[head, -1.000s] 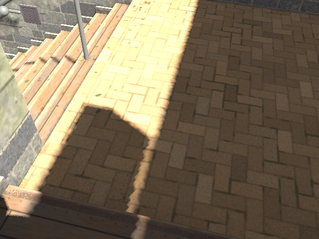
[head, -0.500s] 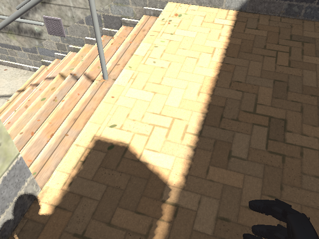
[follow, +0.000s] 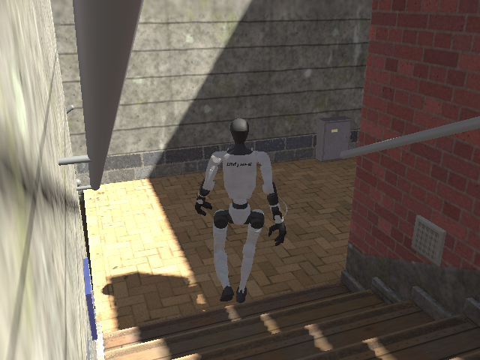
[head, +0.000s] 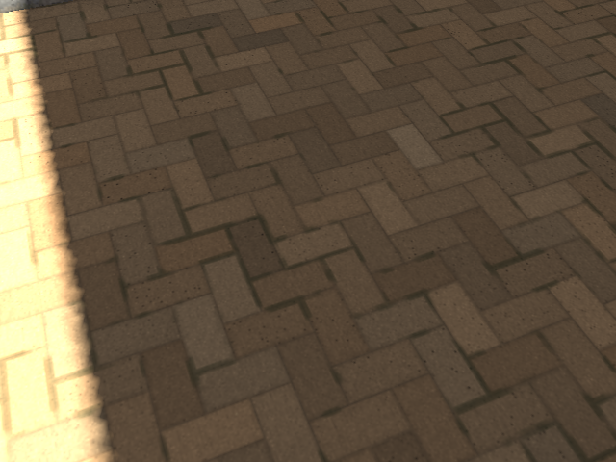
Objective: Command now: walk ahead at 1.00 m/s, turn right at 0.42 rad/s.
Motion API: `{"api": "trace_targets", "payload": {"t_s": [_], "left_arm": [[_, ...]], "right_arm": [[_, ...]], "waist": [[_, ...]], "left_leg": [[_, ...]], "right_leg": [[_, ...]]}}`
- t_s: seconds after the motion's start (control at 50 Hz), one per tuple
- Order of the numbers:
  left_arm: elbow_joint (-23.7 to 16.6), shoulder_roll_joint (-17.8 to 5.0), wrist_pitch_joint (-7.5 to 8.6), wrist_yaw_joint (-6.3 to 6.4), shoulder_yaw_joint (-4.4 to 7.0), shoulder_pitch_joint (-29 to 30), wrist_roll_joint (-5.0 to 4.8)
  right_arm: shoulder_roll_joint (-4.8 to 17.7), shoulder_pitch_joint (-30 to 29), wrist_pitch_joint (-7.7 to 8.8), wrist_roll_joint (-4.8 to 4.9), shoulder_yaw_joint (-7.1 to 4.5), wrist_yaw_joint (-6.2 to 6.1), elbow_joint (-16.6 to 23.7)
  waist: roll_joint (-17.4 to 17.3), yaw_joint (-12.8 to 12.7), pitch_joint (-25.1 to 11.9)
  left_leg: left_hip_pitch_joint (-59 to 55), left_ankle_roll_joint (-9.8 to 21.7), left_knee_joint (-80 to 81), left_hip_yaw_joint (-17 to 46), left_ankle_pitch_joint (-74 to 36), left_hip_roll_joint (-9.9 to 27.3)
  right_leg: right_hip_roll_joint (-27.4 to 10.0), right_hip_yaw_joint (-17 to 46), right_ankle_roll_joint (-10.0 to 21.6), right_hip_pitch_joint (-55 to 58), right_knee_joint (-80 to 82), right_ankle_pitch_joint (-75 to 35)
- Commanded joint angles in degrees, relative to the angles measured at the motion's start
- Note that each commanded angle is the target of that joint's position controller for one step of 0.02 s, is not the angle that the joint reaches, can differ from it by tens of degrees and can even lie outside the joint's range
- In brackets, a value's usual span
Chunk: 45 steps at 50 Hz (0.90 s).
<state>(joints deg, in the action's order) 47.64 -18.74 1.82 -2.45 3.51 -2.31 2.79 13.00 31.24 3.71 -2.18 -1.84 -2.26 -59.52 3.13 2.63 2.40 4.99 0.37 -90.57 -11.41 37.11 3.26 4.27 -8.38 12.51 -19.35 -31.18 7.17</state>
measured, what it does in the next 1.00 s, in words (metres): walks ahead: left foot, then right foot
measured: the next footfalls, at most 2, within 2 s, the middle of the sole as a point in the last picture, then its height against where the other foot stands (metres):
left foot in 0.30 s outside the picture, level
right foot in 0.72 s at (326, 444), level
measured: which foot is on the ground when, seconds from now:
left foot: up 0.00-0.28, down 0.30-1.00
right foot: down 0.00-0.30, up 0.32-0.70, down 0.72-1.00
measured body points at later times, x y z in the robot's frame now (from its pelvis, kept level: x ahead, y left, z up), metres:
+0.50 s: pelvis +0.37 +0.08 +0.00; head +0.41 +0.10 +0.45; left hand +0.46 +0.34 -0.14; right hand +0.40 -0.16 -0.14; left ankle +0.45 +0.15 -0.73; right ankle +0.33 -0.05 -0.64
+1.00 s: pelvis +0.45 +0.06 +0.01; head +0.46 +0.05 +0.46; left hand +0.48 +0.29 -0.14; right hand +0.47 -0.17 -0.15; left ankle +0.45 +0.15 -0.73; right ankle +0.49 -0.04 -0.73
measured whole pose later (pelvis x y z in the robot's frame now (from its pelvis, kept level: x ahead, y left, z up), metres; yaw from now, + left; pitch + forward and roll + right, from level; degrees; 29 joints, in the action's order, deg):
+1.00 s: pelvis +0.45 +0.06 +0.01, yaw +1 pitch -1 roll +0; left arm 60.8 -9.3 1.1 2.1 -0.9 -14.1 0.2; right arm 10.4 16.2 0.2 -0.5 -0.1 -1.7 -60.4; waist -1.0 0.5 1.3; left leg 9.5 2.0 -23.2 -4.0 12.8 -0.8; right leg 1.1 -0.7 1.6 -12.7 -23.5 9.9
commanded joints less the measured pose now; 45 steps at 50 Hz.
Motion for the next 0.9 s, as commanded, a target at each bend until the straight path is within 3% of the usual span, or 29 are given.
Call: {"api": "trace_targets", "payload": {"t_s": [0.02, 0.04, 0.06, 0.08, 0.1, 0.14, 0.16, 0.2, 0.24, 0.26, 0.28, 0.3, 0.32, 0.34, 0.36, 0.38, 0.4, 0.44, 0.48, 0.54, 0.58, 0.66, 0.7, 0.72, 0.74, 0.76, 0.8, 0.84, 0.9], "left_arm": [[7.59, -10.58, -0.55, 1.59, 2.82, -32.55, -0.36], [6.6, -10.23, -0.08, 2.87, 2.83, -28.2, 0.29], [5.57, -9.11, 0.54, 4.05, 2.24, -20.56, 0.27], [4.46, -6.48, 1.63, 4.16, 1.07, -17.04, -0.33], [4.06, -5.4, 2.92, 3.72, 0.51, -15.22, -0.34], [4.36, -4.18, 5.17, 3.32, 0.01, -12.08, -0.69], [4.7, -3.52, 5.89, 3.16, -0.16, -10.35, -1.7], [6.04, -1.62, 6.67, 2.44, -0.65, -12.52, -3.56], [8.1, -3.85, 6.5, 2.15, -0.3, -16.77, -4.05], [8.47, -5.34, 6.03, 2.37, 0.06, -16.94, -3.68], [8.71, -5.42, 5.16, 2.64, 0.16, -15.37, -3.67], [8.73, -5.2, 4.52, 2.84, 0.22, -14.11, -4.17], [8.65, 2.01, 3.8, 2.86, -0.82, -20.2, -4.29], [7.74, 3.16, 3.52, 3.6, -1.13, -27.19, -6.5], [6.96, 1.21, 3.19, 4.13, -1.13, -22.92, -5.34], [6.03, 0.84, 2.8, 3.95, -1.05, -18.65, -3.73], [5.55, 1.65, 2.24, 3.61, -1.15, -16.31, -2.6], [5.82, 3.04, 0.08, 2.6, -1.33, -17.1, -1.18], [6.34, 4.89, -1.17, 2.63, -1.86, -18.56, -1.74], [6.52, 4.73, -1.59, 3.14, -2.46, -17.55, -1.97], [6.72, 4.32, -1.67, 3.49, -2.81, -15.05, -2.05], [7.51, 3.58, -1.68, 4.2, -3.09, -12.32, -2.1], [8.34, 4.25, -1.18, 4.44, -3.45, -12.8, -1.7], [8.49, 2.99, -0.76, 4.61, -3.39, -12.84, -1.19], [8.74, 0.26, -0.27, 4.85, -2.96, -13.75, -0.71], [8.89, -0.66, -0.53, 4.89, -2.78, -11.19, -1.97], [8.89, 3.79, -0.29, 4.29, -3.79, -9.78, -2.48], [9.87, 3.54, -0.07, 4.57, -3.74, -11.08, -2.52], [11.04, 3.9, -0.1, 4.72, -3.57, -13.07, -2.67]], "right_arm": [[8.03, -4.85, 1.36, 0.99, -0.24, 0.22, 9.95], [8.53, -8.55, 1.84, 1.08, -0.47, 0.5, 11.96], [7.86, -11.66, 0.84, -0.15, -0.47, 0.98, 12.18], [8.11, -10.57, -0.49, -0.92, -0.8, 1.56, 10.84], [7.71, -11.25, -1.61, -0.68, -0.86, 1.89, 10.48], [4.3, -15.81, -2.21, 0.22, -0.33, 2.82, 12.04], [2.51, -16.64, -1.52, 0.23, 0.23, 3.03, 12.48], [1.15, -16.48, 0.48, 1.39, 0.44, 3.99, 10.85], [1.73, -15.77, 1.15, 0.88, 0.17, 3.79, 10.17], [2.61, -12.0, 1.5, 0.39, -0.3, 3.59, 9.05], [3.82, -2.87, 1.86, -0.07, -1.11, 3.43, 5.99], [6.19, 4.37, 1.84, -0.33, -2.14, 3.27, 3.23], [12.12, 6.7, 1.63, -0.98, -3.31, 3.46, 2.02], [13.34, 5.94, 1.41, 0.02, -3.12, 3.72, 3.14], [11.23, -0.57, 0.79, 1.26, -3.03, 3.33, 5.28], [7.42, -6.41, 0.54, 1.26, -1.96, 2.86, 6.15], [4.22, -8.98, 0.48, 0.77, -1.0, 2.48, 6.37], [1.85, -8.89, 0.74, 0.99, 0.19, 1.76, 5.77], [3.92, -9.86, 1.68, 0.86, 0.15, 1.73, 5.6], [5.2, -14.26, 1.93, 0.74, 0.42, 2.05, 6.4], [4.95, -13.92, 1.54, 0.88, 0.6, 2.23, 6.01], [4.48, -13.11, -0.06, 1.05, 0.62, 2.06, 5.05], [4.07, -14.39, -1.02, 1.52, 0.68, 1.59, 4.95], [3.63, -13.23, -1.39, 1.32, 0.69, 1.32, 4.72], [3.09, -10.74, -1.85, 0.92, 0.49, 1.12, 4.62], [-0.55, -4.58, -2.59, 1.85, 1.16, 1.18, 2.91], [1.62, -8.69, -3.7, 1.64, 0.75, 0.72, 2.03], [2.74, -10.8, -3.74, 1.51, 0.46, 0.89, 2.14], [1.58, -11.25, -3.22, 1.61, 0.92, 0.74, 1.03]], "waist": [[-5.53, -11.62, -14.21], [-6.45, -9.25, -10.93], [-6.32, -4.69, -5.66], [-8.95, -1.97, -0.99], [-9.72, -0.12, 3.88], [-9.5, 2.33, 11.85], [-7.4, 3.28, 11.63], [-3.98, 1.2, 8.01], [-2.94, -0.16, 4.49], [-1.62, 1.43, 1.13], [-0.84, 6.25, -3.01], [-0.65, 10.27, -6.08], [-15.9, 6.37, -12.1], [-19.38, 3.17, -24.45], [-11.67, 2.77, -21.48], [-8.27, 1.36, -12.32], [-5.2, 0.13, -7.57], [-4.57, -2.13, -5.55], [-4.86, -4.02, -6.24], [-7.57, -6.17, -7.13], [-9.86, -4.93, -7.67], [-9.97, -3.26, -6.26], [-8.17, -4.04, -3.6], [-5.64, -3.46, -2.51], [-1.29, -1.27, -1.95], [5.3, 2.12, -1.92], [3.14, 0.1, 1.37], [2.4, -0.51, 0.2], [-0.8, -1.43, -1.05]], "left_leg": [[53.73, 4.65, -13.55, 12.02, 0.12, 3.54], [58.97, 4.79, -7.94, 13.65, -8.81, 2.65], [53.79, 2.18, -0.08, 14.33, -12.11, 4.24], [46.13, 0.49, 4.01, 16.48, -12.1, 4.99], [38.6, -0.9, 9.33, 18.63, -13.04, 6.35], [32.25, -0.99, 23.5, 18.17, -20.94, 7.39], [27.15, 0.36, 33.69, 15.84, -27.3, 7.24], [14.11, 2.97, 45.67, 7.81, -41.16, 2.39], [11.6, 4.89, 50.33, 2.94, -41.47, -3.24], [8.36, 5.91, 52.58, 2.41, -39.86, -5.57], [0.62, 6.91, 57.23, 3.68, -43.31, -6.69], [-5.87, 7.99, 62.11, 6.29, -52.92, -4.07], [-16.98, 13.55, 56.91, 21.34, -93.46, 11.89], [-28.5, 20.64, 57.29, 39.29, -105.7, 20.94], [-23.06, 19.09, 61.29, 35.94, -91.62, 19.71], [-15.33, 16.64, 63.99, 31.9, -77.83, 16.79], [-8.68, 14.88, 66.51, 28.84, -72.81, 14.67], [1.18, 13.22, 70.75, 23.2, -73.97, 12.53], [6.04, 13.37, 72.47, 18.48, -79.4, 11.37], [8.92, 11.73, 73.06, 11.74, -79.16, 7.81], [8.06, 10.85, 72.97, 10.31, -74.97, 6.62], [9.15, 10.46, 72.97, 12.88, -55.55, 7.89], [12.23, 8.66, 71.78, 14.49, -41.18, 7.33], [13.63, 6.61, 70.87, 15.15, -33.12, 5.99], [14.18, 5.0, 67.81, 13.93, -25.54, 2.73], [10.98, 3.8, 69.06, 11.64, -19.25, -1.39], [2.9, 2.78, 69.32, 12.14, -23.98, -0.72], [2.35, 3.14, 69.58, 13.24, -26.84, 0.83], [4.34, 2.83, 70.56, 13.55, -27.29, 1.44]], "right_leg": [[-24.18, 28.38, 9.17, 57.73, -4.07, -36.6], [-26.16, 32.96, 9.91, 51.41, 4.96, -12.56], [-28.31, 37.25, 10.02, 34.2, 11.6, 1.09], [-27.98, 33.66, 10.04, 21.02, 15.27, 0.92], [-27.97, 31.84, 9.35, 6.98, 17.44, -1.16], [-21.76, 21.64, 5.3, -6.87, 20.01, -12.72], [-17.06, 14.47, 2.54, -8.06, 19.33, -21.7], [-10.85, 6.57, -0.53, -5.95, 17.71, -32.82], [-10.34, 5.92, -1.16, 5.15, 12.41, -49.86], [-10.64, 5.59, -2.2, 10.02, 5.97, -56.2], [-9.86, 4.83, -4.05, 12.03, -5.25, -54.51], [-6.69, 3.58, -5.99, 10.92, -20.03, -41.85], [3.83, 0.82, -8.83, 0.96, -48.0, 21.86], [7.16, 14.79, -8.57, -9.42, -59.02, 27.98], [2.7, 16.4, -8.11, -12.1, -56.17, 22.6], [-0.19, 13.98, -8.3, -15.17, -51.16, 19.82], [-1.97, 13.44, -8.44, -14.64, -47.12, 18.2], [-3.27, 12.97, -9.44, -7.44, -40.5, 15.75], [-3.22, 12.14, -10.85, -2.54, -34.77, 14.21], [-3.99, 10.15, -12.01, 1.46, -21.0, 9.41], [-4.4, 8.56, -12.35, 3.3, -13.78, 5.34], [-5.4, 7.96, -12.19, 6.73, -5.39, 3.32], [-5.93, 8.12, -11.24, 10.86, 4.01, -0.42], [-8.71, 11.48, -10.66, 12.67, 7.69, -5.25], [-13.36, 16.29, -9.72, 13.2, 8.51, -13.06], [-16.27, 19.62, -6.67, 8.15, 10.21, -10.5], [-13.44, 19.12, -8.46, -1.54, 14.58, 1.45], [-11.03, 16.97, -9.47, 0.68, 14.48, 1.39], [-10.52, 15.9, -9.16, 5.48, 12.96, -2.05]]}}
